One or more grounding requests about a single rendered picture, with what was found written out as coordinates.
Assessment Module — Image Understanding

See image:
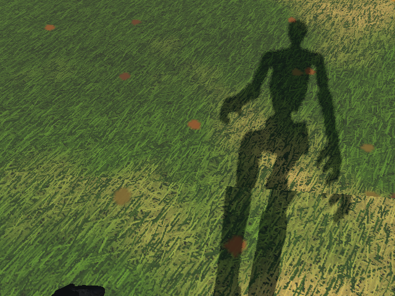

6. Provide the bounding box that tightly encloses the robot left hand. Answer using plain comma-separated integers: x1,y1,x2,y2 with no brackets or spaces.
51,284,105,296

